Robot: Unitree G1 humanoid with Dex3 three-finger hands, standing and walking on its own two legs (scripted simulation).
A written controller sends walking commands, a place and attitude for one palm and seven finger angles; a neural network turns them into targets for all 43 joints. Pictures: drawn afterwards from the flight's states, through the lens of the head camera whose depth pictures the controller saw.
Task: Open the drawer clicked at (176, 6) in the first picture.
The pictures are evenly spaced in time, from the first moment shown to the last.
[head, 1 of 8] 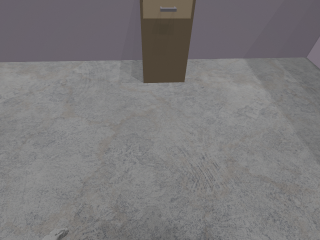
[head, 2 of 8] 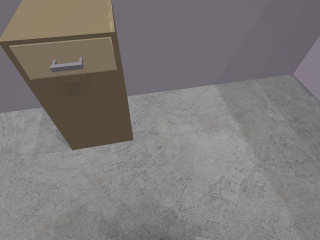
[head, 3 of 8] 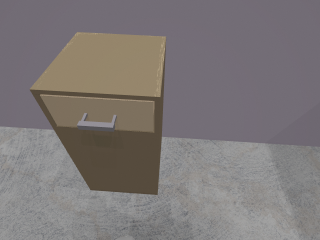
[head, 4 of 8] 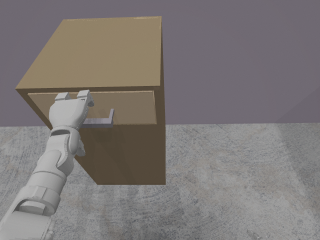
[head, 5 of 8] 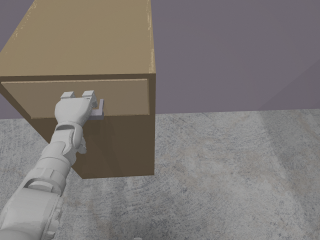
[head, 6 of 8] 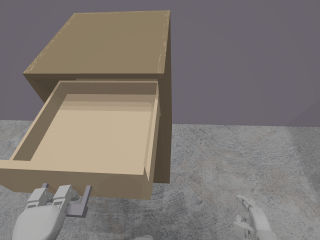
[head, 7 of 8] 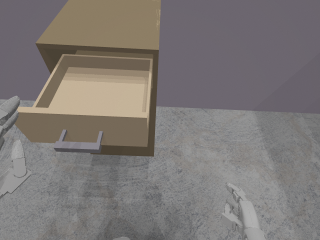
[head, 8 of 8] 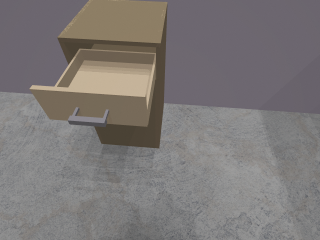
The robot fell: no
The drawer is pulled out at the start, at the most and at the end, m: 0.00 0.30 0.30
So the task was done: yes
